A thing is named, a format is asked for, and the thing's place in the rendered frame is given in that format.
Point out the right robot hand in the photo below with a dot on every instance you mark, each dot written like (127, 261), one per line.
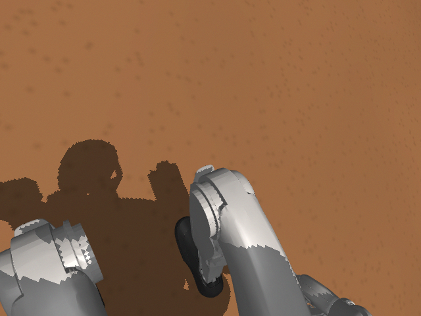
(320, 297)

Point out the right robot foot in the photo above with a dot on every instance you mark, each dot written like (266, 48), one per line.
(189, 254)

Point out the right robot arm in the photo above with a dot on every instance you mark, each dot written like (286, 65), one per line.
(345, 307)

